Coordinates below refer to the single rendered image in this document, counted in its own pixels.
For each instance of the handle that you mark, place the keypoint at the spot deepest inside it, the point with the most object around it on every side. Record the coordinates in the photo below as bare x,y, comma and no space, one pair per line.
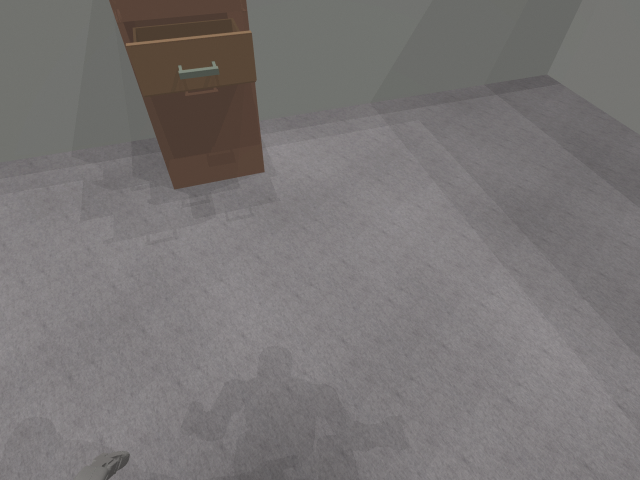
202,94
198,72

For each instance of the left robot hand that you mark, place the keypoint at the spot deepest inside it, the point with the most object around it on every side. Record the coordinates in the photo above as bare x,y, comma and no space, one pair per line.
104,466

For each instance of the cabinet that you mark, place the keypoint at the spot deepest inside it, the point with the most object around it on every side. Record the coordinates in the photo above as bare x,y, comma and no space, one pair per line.
203,140

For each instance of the drawer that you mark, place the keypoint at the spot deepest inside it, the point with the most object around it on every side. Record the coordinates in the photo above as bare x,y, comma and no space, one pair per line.
158,50

